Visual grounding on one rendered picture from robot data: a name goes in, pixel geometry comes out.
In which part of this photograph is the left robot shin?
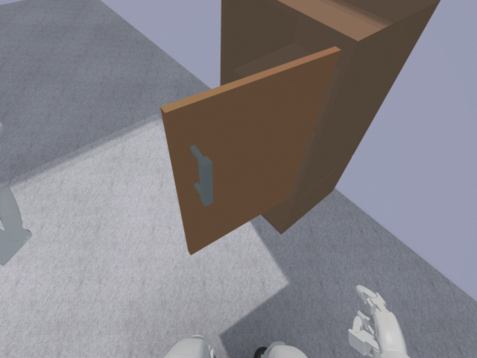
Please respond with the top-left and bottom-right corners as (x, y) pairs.
(191, 335), (206, 342)

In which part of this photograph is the robot right hand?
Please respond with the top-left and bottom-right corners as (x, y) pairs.
(348, 285), (408, 358)

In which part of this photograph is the robot left hand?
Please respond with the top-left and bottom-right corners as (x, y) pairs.
(0, 122), (32, 266)

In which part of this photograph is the cupboard door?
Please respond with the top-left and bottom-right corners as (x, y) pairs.
(160, 46), (341, 255)

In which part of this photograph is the robot left thigh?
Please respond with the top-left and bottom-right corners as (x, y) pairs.
(164, 339), (215, 358)

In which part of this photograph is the handle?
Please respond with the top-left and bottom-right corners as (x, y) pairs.
(190, 145), (213, 207)

